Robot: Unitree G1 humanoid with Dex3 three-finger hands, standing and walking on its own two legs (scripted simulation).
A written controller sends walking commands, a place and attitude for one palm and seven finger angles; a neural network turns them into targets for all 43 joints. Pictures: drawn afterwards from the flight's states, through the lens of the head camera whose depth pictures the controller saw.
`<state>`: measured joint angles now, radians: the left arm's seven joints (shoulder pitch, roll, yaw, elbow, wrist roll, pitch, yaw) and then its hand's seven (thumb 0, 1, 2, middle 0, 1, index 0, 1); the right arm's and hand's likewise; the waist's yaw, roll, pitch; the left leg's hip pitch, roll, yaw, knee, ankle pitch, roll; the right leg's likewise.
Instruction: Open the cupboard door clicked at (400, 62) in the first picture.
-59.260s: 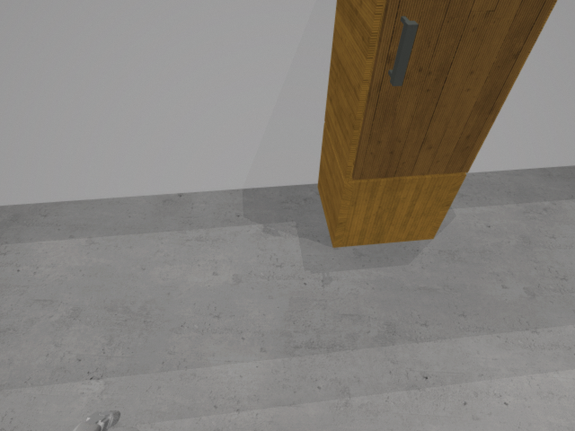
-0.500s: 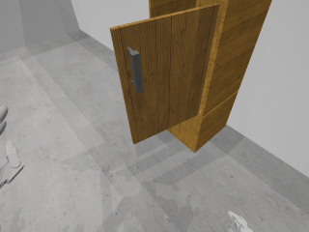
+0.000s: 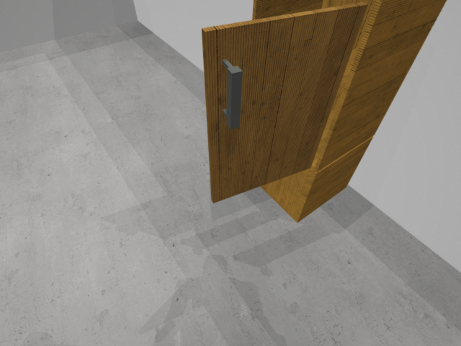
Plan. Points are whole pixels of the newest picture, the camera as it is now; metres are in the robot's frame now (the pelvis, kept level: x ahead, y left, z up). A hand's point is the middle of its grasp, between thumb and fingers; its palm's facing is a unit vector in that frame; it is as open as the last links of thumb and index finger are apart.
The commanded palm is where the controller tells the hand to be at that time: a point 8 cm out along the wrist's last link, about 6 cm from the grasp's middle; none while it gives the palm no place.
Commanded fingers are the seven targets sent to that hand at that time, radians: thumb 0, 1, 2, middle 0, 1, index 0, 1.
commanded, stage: let the arm hang, fingers relaxed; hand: left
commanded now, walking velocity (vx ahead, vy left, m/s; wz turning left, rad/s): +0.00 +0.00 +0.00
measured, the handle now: (229, 94) +0.62 +0.05 +0.11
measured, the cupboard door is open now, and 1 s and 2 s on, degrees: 78 78 78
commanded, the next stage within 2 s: look to check the result in 0.58 s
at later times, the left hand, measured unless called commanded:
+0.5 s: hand out of the picture +0.01 +0.17 -0.17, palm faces +0.01 -0.98 -0.18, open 7.3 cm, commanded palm none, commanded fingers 0.00 0.90 0.90 -0.20 -0.30 -0.20 -0.30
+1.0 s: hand out of the picture +0.00 +0.17 -0.17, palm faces +0.01 -0.98 -0.17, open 7.4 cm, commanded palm none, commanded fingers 0.00 0.90 0.90 -0.20 -0.30 -0.20 -0.30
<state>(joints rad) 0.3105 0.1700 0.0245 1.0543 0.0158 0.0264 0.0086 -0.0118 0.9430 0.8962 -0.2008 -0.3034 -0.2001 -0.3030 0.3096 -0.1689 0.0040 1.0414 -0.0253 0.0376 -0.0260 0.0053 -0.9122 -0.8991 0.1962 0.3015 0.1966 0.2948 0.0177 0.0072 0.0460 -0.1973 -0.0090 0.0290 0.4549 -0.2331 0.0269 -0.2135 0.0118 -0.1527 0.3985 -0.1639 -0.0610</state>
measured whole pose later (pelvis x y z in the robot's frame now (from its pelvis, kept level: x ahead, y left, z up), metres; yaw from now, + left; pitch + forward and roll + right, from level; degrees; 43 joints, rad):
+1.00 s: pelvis +0.02 +0.01 +0.00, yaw -2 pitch -1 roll +0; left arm 0.29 0.10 0.01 1.17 0.01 -0.01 0.03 0.00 0.91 0.90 -0.20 -0.30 -0.20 -0.30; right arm 0.30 -0.11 0.02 1.17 -0.02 0.00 -0.04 0.00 -0.91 -0.90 0.20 0.30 0.20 0.29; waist 0.00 0.02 0.03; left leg -0.13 -0.03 0.07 0.38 -0.23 0.05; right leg -0.20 -0.01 -0.10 0.41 -0.19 -0.04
